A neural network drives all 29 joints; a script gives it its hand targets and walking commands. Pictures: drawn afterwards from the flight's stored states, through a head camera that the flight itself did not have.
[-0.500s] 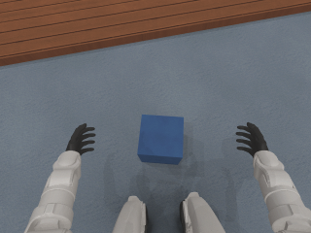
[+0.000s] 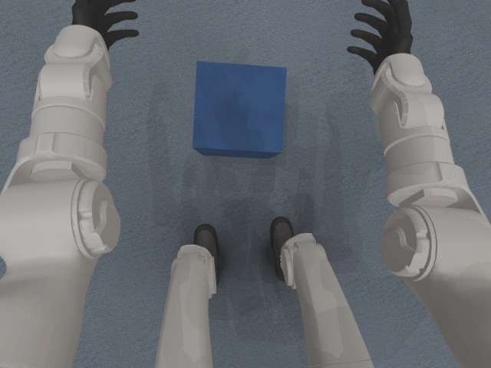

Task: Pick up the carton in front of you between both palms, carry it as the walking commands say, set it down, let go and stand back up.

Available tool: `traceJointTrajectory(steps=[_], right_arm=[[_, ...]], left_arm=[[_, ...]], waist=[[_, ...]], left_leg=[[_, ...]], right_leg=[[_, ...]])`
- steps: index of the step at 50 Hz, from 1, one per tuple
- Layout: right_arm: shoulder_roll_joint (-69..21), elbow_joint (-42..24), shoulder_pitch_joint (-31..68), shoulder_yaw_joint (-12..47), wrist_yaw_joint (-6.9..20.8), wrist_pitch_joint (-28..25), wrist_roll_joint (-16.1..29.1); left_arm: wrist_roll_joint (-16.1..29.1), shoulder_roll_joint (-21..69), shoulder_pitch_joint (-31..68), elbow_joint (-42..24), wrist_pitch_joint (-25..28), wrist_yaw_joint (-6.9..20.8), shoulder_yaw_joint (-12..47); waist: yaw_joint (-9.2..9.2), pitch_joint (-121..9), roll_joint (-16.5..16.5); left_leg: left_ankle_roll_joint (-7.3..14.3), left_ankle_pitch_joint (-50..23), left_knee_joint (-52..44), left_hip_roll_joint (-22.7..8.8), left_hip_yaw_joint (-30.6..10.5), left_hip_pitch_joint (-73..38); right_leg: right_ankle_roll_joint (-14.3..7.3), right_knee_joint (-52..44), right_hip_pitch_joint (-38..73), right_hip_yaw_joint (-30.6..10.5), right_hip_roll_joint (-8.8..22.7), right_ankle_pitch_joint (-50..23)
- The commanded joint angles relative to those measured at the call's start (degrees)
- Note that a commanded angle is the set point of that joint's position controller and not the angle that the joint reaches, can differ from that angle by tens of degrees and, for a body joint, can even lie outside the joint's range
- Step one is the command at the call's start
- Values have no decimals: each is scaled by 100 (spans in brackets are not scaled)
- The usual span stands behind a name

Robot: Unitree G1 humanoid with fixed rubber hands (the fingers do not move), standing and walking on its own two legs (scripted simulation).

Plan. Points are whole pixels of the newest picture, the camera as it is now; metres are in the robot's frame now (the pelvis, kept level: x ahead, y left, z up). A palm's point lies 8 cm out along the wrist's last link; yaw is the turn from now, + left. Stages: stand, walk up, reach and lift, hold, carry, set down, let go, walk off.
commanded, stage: reach and lift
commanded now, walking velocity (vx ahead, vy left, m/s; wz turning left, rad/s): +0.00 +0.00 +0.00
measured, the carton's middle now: (238, 117) +0.53 -0.02 -0.52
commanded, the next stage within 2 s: none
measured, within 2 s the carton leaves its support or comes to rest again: leaves its support in 1.74 s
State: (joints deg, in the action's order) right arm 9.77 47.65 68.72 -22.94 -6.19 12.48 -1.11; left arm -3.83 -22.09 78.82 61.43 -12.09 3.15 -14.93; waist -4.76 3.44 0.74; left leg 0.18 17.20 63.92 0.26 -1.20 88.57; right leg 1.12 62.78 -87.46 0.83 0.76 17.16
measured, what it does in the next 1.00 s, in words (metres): lowers itself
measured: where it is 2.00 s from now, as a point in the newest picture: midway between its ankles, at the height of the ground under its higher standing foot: (247, 264)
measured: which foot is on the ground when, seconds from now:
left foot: down 0.00-1.00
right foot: down 0.00-1.00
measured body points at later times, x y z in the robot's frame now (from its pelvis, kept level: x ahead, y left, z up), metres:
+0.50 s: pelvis +0.00 +0.00 -0.16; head +0.36 +0.01 +0.11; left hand +0.56 +0.17 -0.33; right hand +0.52 -0.22 -0.32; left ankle +0.09 +0.12 -0.61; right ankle +0.09 -0.13 -0.61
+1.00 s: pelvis -0.03 +0.00 -0.28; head +0.36 +0.00 -0.06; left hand +0.57 +0.16 -0.47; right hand +0.52 -0.21 -0.47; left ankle +0.08 +0.12 -0.61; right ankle +0.08 -0.13 -0.61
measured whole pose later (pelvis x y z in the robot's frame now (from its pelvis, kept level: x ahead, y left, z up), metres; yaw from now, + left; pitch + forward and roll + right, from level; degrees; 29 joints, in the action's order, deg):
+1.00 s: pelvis -0.03 +0.00 -0.28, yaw -2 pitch +36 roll -2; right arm 17.5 64.0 86.6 -8.8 -9.6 3.3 14.7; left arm 14.7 -28.4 93.0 69.9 -4.2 -4.2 3.5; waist -3.3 26.2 -1.7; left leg -0.6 33.2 126.9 0.7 -2.3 129.7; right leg 2.3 125.3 -128.6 -0.1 -1.5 32.8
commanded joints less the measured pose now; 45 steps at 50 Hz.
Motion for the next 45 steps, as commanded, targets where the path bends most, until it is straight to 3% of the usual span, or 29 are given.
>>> traceJointTrajectory(steps=[1,5,9,15,21,26,31,35,40,45], right_arm=[[648,-755,966,-205,46,-280,-113],[337,-685,579,-331,178,-575,-242],[184,-428,219,-443,234,-798,-393],[347,-242,327,-261,149,-962,-220],[887,-326,919,462,-130,-940,603],[1229,-356,1553,919,-304,-766,1169],[1374,114,2360,1073,-377,-613,1391],[1380,746,2747,1079,-328,-656,1351],[1418,1259,3080,1092,-244,-821,1272],[1633,1171,3430,1254,-290,-1012,1451]], left_arm=[[-167,-565,1370,-702,228,-40,-182],[-307,-131,906,-784,471,-63,-373],[-425,145,402,-699,649,-150,-525],[-194,35,328,-725,807,-365,-329],[658,-548,1024,-1008,831,-642,475],[1220,-882,1761,-1026,672,-760,1000],[1495,-1042,2457,-403,526,-779,1258],[1548,-1128,2744,284,574,-724,1337],[1546,-1214,2992,721,740,-650,1387],[1763,-1351,3405,425,915,-710,1642]], waist=[[-124,-6747,575],[-60,-6364,564],[5,-6000,493],[71,-6078,357],[14,-7315,454],[5,-7544,626],[-16,-6606,535],[-5,-5675,403],[33,-4987,318],[-21,-5739,361]], left_leg=[[-129,-2093,-251,408,51,-4166],[-119,-2906,115,375,-48,-3656],[-124,-3073,712,334,-119,-2676],[-145,-2473,1861,358,-81,-1271],[-172,-2167,3134,343,53,-1192],[-196,-1327,3806,274,177,-1166],[-147,-56,4184,158,159,-380],[-118,504,4467,66,104,297],[-106,482,4854,-5,16,710],[-115,-219,5317,1,20,216]], right_leg=[[217,-343,2584,343,-523,-1770],[206,-45,1737,275,-519,-2308],[243,540,784,203,-500,-2380],[292,1768,-33,176,-501,-2060],[304,3039,-63,274,-474,-1973],[267,3680,-323,404,-414,-1139],[220,4117,-626,395,-302,-78],[202,4436,-841,319,-224,369],[200,4877,-958,228,-181,267],[183,5314,-576,214,-205,-477]])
